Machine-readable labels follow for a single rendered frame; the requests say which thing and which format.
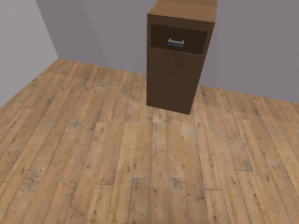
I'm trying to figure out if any handle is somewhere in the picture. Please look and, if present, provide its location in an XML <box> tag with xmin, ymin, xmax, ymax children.
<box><xmin>167</xmin><ymin>38</ymin><xmax>185</xmax><ymax>48</ymax></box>

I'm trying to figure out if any cabinet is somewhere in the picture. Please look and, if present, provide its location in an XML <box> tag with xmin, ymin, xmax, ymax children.
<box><xmin>146</xmin><ymin>0</ymin><xmax>218</xmax><ymax>115</ymax></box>

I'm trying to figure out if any drawer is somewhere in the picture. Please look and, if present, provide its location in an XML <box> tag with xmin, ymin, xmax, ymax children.
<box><xmin>149</xmin><ymin>23</ymin><xmax>208</xmax><ymax>55</ymax></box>

